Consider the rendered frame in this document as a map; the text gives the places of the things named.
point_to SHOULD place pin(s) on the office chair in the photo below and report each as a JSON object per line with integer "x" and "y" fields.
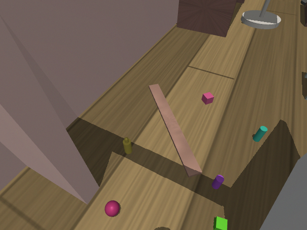
{"x": 261, "y": 19}

